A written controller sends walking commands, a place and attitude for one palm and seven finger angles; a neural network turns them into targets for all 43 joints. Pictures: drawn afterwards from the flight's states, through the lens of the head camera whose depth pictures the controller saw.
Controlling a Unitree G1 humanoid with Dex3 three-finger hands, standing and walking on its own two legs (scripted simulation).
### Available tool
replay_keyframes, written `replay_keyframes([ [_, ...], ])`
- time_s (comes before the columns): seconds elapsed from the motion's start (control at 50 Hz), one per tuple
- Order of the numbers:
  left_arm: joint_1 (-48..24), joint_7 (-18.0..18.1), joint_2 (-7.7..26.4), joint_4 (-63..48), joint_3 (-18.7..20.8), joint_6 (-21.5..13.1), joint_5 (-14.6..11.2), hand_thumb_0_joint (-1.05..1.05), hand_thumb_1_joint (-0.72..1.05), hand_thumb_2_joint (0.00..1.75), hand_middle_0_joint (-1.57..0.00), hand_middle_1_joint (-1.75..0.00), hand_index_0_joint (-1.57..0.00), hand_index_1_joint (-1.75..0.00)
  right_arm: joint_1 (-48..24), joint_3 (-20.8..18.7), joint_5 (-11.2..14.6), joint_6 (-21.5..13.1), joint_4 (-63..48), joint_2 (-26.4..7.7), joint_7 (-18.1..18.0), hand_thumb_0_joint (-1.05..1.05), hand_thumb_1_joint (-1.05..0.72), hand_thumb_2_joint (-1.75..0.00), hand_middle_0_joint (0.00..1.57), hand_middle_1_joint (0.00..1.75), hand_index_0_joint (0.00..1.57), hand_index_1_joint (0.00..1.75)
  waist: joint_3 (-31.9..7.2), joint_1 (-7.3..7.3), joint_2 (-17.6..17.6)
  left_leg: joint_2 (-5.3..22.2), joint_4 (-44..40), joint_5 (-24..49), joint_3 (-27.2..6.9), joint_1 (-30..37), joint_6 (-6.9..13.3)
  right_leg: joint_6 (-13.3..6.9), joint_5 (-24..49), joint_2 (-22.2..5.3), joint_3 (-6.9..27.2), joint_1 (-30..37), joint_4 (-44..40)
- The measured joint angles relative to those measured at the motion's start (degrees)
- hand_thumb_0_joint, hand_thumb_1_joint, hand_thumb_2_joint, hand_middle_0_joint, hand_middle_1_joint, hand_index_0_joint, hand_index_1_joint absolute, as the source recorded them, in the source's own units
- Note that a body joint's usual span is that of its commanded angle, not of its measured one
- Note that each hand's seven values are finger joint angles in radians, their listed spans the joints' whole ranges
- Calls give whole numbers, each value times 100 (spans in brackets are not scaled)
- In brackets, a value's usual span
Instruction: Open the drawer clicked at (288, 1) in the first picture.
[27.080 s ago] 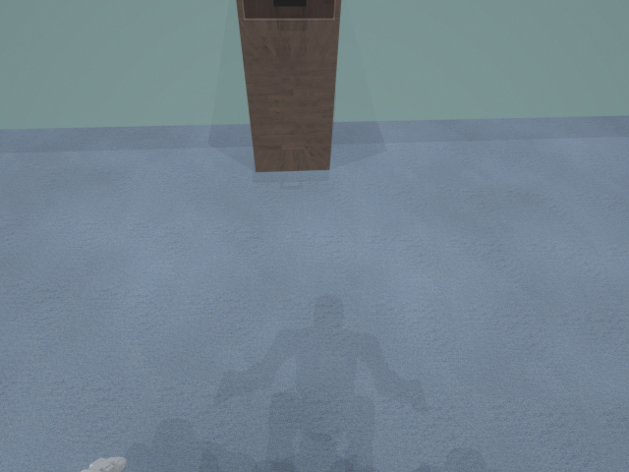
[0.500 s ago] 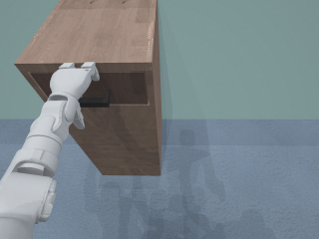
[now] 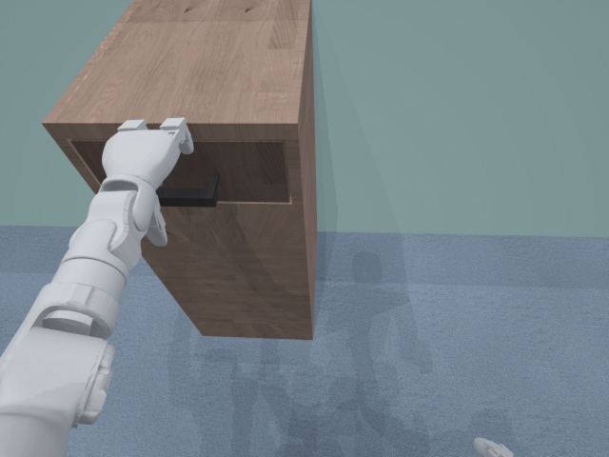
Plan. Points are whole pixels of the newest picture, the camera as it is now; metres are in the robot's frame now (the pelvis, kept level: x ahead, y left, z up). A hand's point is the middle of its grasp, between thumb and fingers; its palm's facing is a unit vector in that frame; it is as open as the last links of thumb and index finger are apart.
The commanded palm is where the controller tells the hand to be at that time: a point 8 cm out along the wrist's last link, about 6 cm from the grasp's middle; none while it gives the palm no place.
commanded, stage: re-aim the fingers above the handle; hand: left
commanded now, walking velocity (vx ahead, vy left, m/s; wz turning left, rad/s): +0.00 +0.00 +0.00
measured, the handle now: (183, 187) +0.51 +0.22 +0.03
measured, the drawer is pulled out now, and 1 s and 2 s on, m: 0.00 0.00 0.00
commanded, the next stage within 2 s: lower the fingers behind the handle in 0.66 s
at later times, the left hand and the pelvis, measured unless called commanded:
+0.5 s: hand (162, 191) +0.44 +0.21 +0.10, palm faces -0.02 -0.01 -1.00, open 13.9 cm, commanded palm +0.42 +0.21 +0.15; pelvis +0.00 +0.00 +0.00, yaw +0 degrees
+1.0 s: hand (172, 199) +0.44 +0.20 +0.08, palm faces -0.04 -0.02 -1.00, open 13.9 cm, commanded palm +0.42 +0.22 +0.13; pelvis -0.01 -0.01 +0.00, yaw +0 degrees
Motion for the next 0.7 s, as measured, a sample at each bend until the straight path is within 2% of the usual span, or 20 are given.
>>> replay_keyframes([
  [0.06, 74, -174, -21, -113, -89, 11, -69, 0, -49, 30, -32, -120, -31, -120, 102, -11, 16, 57, 2, -15, 4, 1, -90, -90, 21, 30, 21, 30, -15, 20, 19, 4, -34, 5, -13, 45, 1, 1, 1, 3, -11, 51, -37],
  [0.12, 201, -274, -87, -283, -146, -118, -95, 0, -49, 30, -32, -120, -31, -120, 170, -22, 15, 102, 28, -28, 3, 1, -90, -90, 21, 30, 21, 30, -3, 36, 15, 2, -39, 0, -24, 80, 0, -1, -9, 0, -21, 87, -39],
  [0.22, 385, -90, -152, -471, -72, -369, -26, 0, -49, 30, -32, -120, -32, -120, 190, -53, -15, 92, 87, -28, 3, 1, -90, -90, 21, 30, 21, 30, 17, 24, 4, 3, -15, -13, -9, 85, -6, -7, -22, 3, -7, 81, -2],
  [0.34, 256, 168, -48, -211, 79, -175, 52, 0, -49, 30, -32, -120, -32, -120, 130, -41, -11, 32, 151, -17, 11, 1, -91, -90, 21, 30, 21, 29, 31, -5, 13, 6, -26, 13, 31, 60, -11, -11, 10, 11, 31, 36, 3],
  [0.44, 232, -36, 26, -189, -6, 24, -55, 0, -49, 30, -32, -120, -32, -120, 181, -53, 31, 35, 112, -28, 12, 1, -91, -90, 21, 30, 21, 29, 9, 11, 38, 10, -100, 57, 19, 121, -13, -14, 53, 14, 21, 107, -80],
  [0.54, 356, -237, -106, -433, -187, -151, -127, 0, -49, 30, -32, -120, -31, -120, 193, -60, 34, 57, 86, -56, -3, 1, -91, -90, 21, 30, 21, 29, 22, 50, 23, -5, -110, 69, -24, 190, -14, -16, 48, -7, -19, 191, -92],
  [0.62, 408, -84, -181, -488, -142, -349, -40, 0, -49, 30, -32, -120, -32, -120, 101, -48, 9, 28, 91, -50, -10, 1, -91, -90, 21, 30, 21, 29, 37, 45, -12, -11, -75, 65, -10, 180, -19, -22, 41, -12, -7, 168, -40],
  [0.7, 252, 149, -120, -220, -54, -260, 64, 0, -49, 30, -32, -120, -32, -120, -8, -4, 10, -25, 95, -30, -20, 1, -91, -90, 21, 30, 21, 29, 55, 7, -33, -12, -35, 70, 16, 109, -25, -27, 51, -11, 15, 87, 9],
])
